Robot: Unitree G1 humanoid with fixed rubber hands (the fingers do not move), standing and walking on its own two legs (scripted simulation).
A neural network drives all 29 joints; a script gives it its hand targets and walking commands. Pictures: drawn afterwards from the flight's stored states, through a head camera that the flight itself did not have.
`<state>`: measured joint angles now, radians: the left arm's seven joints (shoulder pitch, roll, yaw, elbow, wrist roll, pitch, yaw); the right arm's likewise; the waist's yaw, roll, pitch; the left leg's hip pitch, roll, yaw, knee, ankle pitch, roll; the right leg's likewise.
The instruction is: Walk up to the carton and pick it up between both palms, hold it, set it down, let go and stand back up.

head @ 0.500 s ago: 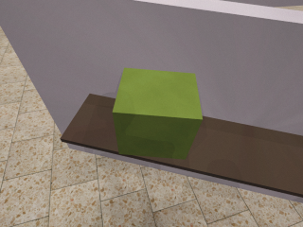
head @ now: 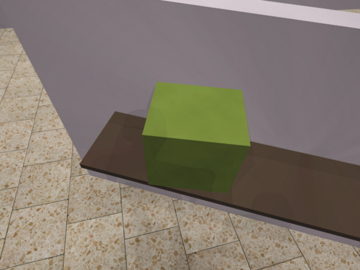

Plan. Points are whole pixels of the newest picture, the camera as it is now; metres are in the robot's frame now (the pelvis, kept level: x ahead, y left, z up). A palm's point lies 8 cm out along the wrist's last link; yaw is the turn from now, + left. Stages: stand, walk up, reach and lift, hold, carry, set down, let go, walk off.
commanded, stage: reach and lift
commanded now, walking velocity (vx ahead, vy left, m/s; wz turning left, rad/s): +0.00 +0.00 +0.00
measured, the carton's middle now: (193, 139) +0.46 -0.03 -0.01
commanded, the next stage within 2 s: none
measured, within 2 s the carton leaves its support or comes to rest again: neither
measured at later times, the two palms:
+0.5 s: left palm out of the picture +0.15 +0.22 -0.12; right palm out of the picture +0.11 -0.28 -0.10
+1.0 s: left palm (81, 268) +0.15 +0.22 -0.09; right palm out of the picture +0.12 -0.26 -0.08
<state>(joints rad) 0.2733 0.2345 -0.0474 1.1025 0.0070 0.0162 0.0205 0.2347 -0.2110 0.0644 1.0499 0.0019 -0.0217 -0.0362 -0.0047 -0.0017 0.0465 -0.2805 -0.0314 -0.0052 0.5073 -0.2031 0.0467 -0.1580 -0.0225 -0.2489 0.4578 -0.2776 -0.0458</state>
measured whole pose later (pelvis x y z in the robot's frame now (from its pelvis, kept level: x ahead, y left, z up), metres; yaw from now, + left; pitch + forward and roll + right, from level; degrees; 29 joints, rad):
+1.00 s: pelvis +0.00 -0.04 +0.00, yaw -6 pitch -2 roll +1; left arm 0.25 0.30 0.09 0.50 -0.08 0.17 -0.04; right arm 0.26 -0.12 0.03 0.61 0.04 -0.14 -0.03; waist 0.04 -0.08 0.07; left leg -0.23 0.04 0.09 0.46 -0.19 -0.01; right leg -0.19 0.05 -0.13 0.49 -0.28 -0.10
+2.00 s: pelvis +0.02 -0.02 +0.00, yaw -5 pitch +0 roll +0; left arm 0.10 0.32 -0.05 0.61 -0.22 -0.40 -0.02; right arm 0.08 -0.19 0.02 0.74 0.29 -0.47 0.03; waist 0.01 -0.05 -0.02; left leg -0.28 0.02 0.08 0.56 -0.27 0.01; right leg -0.20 0.03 -0.13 0.54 -0.33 -0.07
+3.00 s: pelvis +0.02 -0.02 +0.01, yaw -6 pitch +5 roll +0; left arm -0.43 0.36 0.10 0.59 -0.20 0.09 -0.04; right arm -0.42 -0.29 0.03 0.64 0.36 -0.01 -0.07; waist -0.01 -0.05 -0.05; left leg -0.31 0.02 0.10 0.40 -0.18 0.01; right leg -0.24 0.04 -0.11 0.38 -0.23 -0.08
